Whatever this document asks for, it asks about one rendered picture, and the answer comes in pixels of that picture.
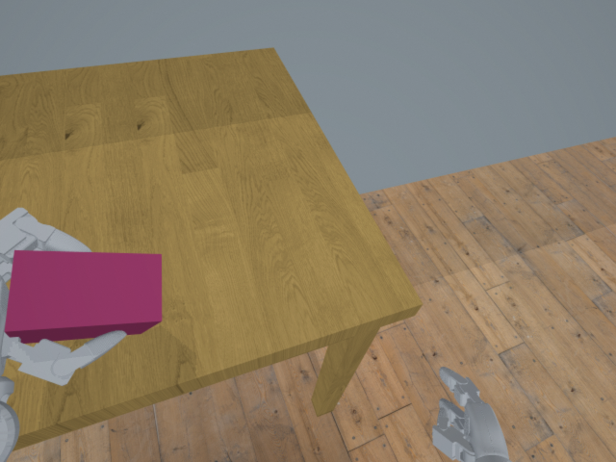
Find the left robot forearm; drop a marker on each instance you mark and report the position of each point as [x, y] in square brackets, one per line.
[9, 422]

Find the sponge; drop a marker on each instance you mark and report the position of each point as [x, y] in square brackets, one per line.
[65, 295]

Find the right robot hand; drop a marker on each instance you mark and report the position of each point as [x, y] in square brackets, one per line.
[476, 432]

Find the table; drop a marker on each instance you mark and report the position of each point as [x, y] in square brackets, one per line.
[216, 162]

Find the left robot hand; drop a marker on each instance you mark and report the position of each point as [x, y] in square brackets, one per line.
[46, 360]

